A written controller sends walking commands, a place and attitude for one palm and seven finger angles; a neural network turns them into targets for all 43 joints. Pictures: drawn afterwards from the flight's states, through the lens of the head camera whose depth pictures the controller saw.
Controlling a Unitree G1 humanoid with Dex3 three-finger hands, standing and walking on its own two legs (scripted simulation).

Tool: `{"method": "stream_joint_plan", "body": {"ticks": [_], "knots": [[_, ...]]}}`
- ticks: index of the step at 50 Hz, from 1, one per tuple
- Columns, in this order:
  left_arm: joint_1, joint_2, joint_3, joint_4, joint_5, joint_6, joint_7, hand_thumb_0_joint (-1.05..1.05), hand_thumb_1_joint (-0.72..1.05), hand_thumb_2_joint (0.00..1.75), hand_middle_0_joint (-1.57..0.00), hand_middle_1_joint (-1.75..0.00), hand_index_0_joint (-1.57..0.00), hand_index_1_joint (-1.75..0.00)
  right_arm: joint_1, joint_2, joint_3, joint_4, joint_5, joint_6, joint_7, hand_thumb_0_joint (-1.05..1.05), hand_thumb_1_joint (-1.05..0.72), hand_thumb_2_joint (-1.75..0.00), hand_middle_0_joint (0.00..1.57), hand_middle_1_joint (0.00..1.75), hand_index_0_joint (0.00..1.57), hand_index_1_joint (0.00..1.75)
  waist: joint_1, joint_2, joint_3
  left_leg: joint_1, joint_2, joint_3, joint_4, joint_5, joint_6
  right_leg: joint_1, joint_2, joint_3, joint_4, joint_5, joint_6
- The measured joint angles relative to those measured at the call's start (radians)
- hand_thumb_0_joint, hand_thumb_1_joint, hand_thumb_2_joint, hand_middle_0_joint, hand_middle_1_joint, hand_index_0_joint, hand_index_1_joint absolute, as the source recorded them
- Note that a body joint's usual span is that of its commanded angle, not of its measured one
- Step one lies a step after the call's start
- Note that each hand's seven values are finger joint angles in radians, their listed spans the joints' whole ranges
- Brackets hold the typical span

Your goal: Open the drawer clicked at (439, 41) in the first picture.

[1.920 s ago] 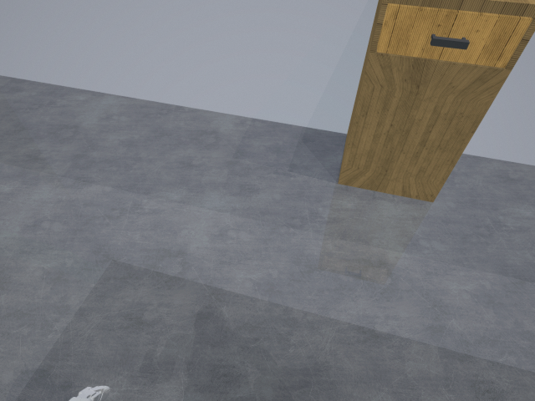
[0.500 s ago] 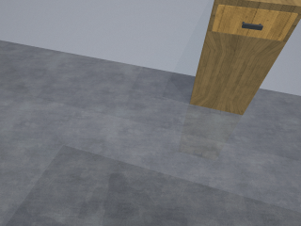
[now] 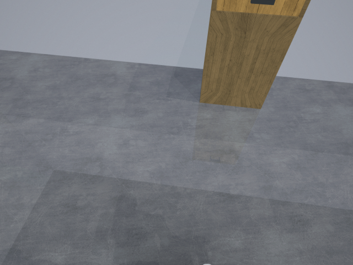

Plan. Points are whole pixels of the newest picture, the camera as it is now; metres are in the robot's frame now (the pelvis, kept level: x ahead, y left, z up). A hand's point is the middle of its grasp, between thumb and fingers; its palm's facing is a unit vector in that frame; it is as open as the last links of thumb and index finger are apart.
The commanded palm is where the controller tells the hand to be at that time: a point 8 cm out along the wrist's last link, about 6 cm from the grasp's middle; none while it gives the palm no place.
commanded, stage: walk to a spot facing it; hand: left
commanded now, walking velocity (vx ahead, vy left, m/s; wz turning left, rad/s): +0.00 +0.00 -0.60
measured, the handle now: out of the picture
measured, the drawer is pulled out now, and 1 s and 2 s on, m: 0.00 0.00 0.00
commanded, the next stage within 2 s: none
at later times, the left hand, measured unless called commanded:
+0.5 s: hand out of the picture +0.08 +0.24 -0.16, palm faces -0.17 -0.96 -0.23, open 7.4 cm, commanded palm none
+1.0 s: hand (167, 217) +0.26 +0.05 -0.14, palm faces -0.60 -0.78 -0.20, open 7.4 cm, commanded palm none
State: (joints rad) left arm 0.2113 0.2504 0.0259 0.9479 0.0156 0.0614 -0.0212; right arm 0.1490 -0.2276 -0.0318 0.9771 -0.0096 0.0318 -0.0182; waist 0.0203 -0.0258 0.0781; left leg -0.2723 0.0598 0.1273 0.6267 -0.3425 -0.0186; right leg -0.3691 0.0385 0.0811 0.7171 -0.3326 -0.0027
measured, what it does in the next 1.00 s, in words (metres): steps on the spot, turning right: left foot, then right foot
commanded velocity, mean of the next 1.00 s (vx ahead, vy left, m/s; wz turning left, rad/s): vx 0.16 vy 0.00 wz -0.57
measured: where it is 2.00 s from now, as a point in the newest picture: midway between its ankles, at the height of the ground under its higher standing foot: (232, 243)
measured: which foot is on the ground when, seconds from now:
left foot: down 0.00-0.06, up 0.08-0.44, down 0.46-0.94, up 0.96-1.00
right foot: down 0.00-0.46, up 0.48-0.92, down 0.94-1.00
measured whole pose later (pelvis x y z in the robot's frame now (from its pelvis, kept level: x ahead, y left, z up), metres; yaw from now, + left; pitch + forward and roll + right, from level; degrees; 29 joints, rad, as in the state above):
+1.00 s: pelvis +0.02 -0.02 +0.00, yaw -34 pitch +0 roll -2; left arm 0.07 0.23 0.06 0.87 0.01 -0.02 -0.05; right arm 0.43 -0.25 -0.05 1.05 -0.02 0.01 0.00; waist -0.06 0.02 0.08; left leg -0.24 0.19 0.17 0.97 -0.53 -0.06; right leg -0.34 -0.03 -0.12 0.64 -0.28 -0.02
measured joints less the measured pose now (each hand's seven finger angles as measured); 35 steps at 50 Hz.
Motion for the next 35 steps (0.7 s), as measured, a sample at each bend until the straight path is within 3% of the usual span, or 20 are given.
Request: {"method": "stream_joint_plan", "body": {"ticks": [2, 4, 7, 10, 18, 22, 24, 27, 30, 35], "knots": [[0.009, -0.014, 0.008, -0.015, 0.000, -0.001, -0.004, 0.01, 0.91, 0.89, -0.20, -0.29, -0.20, -0.30, 0.007, 0.002, -0.006, -0.006, -0.002, 0.003, 0.001, 0.00, -0.90, -0.89, 0.21, 0.30, 0.21, 0.30, 0.007, 0.011, 0.010, -0.009, 0.018, 0.018, 0.049, -0.028, -0.007, -0.002, -0.013, -0.049, 0.041, -0.043, 0.005], [0.019, -0.031, 0.011, -0.029, 0.006, -0.018, -0.004, 0.01, 0.91, 0.89, -0.20, -0.29, -0.20, -0.30, 0.011, -0.004, -0.015, -0.012, -0.002, 0.012, 0.002, 0.00, -0.90, -0.89, 0.21, 0.30, 0.21, 0.30, 0.002, 0.043, 0.014, -0.064, 0.041, -0.007, 0.174, -0.096, -0.019, -0.006, 0.005, -0.073, 0.040, -0.025, -0.028], [0.031, -0.048, 0.009, -0.040, 0.004, -0.029, 0.011, 0.01, 0.91, 0.89, -0.20, -0.29, -0.20, -0.30, 0.001, -0.005, -0.022, -0.013, 0.002, 0.031, -0.002, 0.00, -0.91, -0.89, 0.21, 0.30, 0.20, 0.30, 0.006, 0.049, 0.019, -0.169, -0.007, -0.096, 0.422, -0.147, -0.024, -0.003, 0.018, -0.064, 0.003, -0.010, -0.055], [0.042, -0.054, 0.007, -0.039, 0.002, -0.026, 0.015, 0.01, 0.91, 0.89, -0.20, -0.29, -0.20, -0.30, -0.012, -0.003, -0.024, -0.024, 0.000, 0.026, 0.000, 0.01, -0.91, -0.89, 0.21, 0.30, 0.20, 0.30, 0.008, 0.041, 0.017, -0.210, -0.021, -0.116, 0.480, -0.084, -0.033, 0.021, 0.027, -0.035, -0.095, 0.056, -0.056], [0.054, -0.033, 0.024, -0.040, 0.006, -0.020, 0.015, 0.01, 0.90, 0.89, -0.21, -0.30, -0.21, -0.30, -0.042, -0.002, -0.025, -0.062, 0.006, 0.014, -0.008, 0.00, -0.91, -0.89, 0.20, 0.30, 0.20, 0.30, 0.021, 0.005, -0.018, -0.135, -0.040, -0.134, 0.264, -0.076, -0.038, 0.025, 0.043, 0.065, -0.224, 0.156, -0.031], [0.040, -0.007, 0.036, -0.046, 0.007, -0.008, 0.015, 0.01, 0.90, 0.89, -0.20, -0.30, -0.21, -0.30, -0.048, 0.000, -0.019, -0.082, 0.015, -0.002, -0.013, 0.00, -0.91, -0.89, 0.20, 0.30, 0.20, 0.30, 0.027, -0.013, -0.035, -0.035, -0.057, -0.136, 0.026, -0.048, -0.020, -0.004, 0.058, 0.114, -0.218, 0.172, -0.003], [0.032, 0.011, 0.044, -0.049, 0.001, 0.001, 0.014, 0.01, 0.90, 0.89, -0.20, -0.30, -0.21, -0.30, -0.037, 0.003, -0.014, -0.094, 0.014, -0.021, -0.016, 0.00, -0.91, -0.89, 0.20, 0.30, 0.20, 0.30, 0.016, -0.023, -0.043, 0.015, -0.059, -0.125, -0.096, 0.034, 0.015, -0.037, 0.067, 0.127, -0.164, 0.139, 0.009], [0.012, 0.038, 0.065, -0.044, 0.008, 0.012, 0.006, 0.01, 0.91, 0.89, -0.20, -0.29, -0.20, -0.30, -0.010, 0.021, -0.001, -0.097, 0.003, -0.021, -0.014, 0.00, -0.91, -0.89, 0.20, 0.30, 0.20, 0.30, 0.013, -0.047, -0.041, 0.035, -0.052, -0.083, -0.088, 0.023, 0.038, -0.124, 0.053, 0.053, 0.131, -0.053, 0.040], [0.008, 0.051, 0.077, -0.046, 0.013, 0.012, -0.014, 0.01, 0.91, 0.89, -0.20, -0.29, -0.20, -0.30, 0.028, 0.030, 0.009, -0.087, -0.007, -0.022, -0.012, 0.00, -0.90, -0.89, 0.21, 0.30, 0.20, 0.30, 0.012, -0.042, -0.047, 0.077, -0.029, -0.048, -0.130, 0.025, 0.039, -0.169, 0.016, -0.026, 0.357, -0.051, 0.060], [0.005, 0.042, 0.071, -0.042, 0.016, 0.014, -0.038, 0.01, 0.91, 0.90, -0.20, -0.29, -0.20, -0.30, 0.104, 0.032, 0.008, -0.063, -0.012, -0.049, -0.008, 0.00, -0.90, -0.89, 0.21, 0.30, 0.20, 0.30, -0.004, -0.012, -0.058, 0.138, 0.009, 0.020, -0.189, 0.031, 0.038, -0.139, -0.062, -0.096, 0.345, -0.023, 0.068]]}}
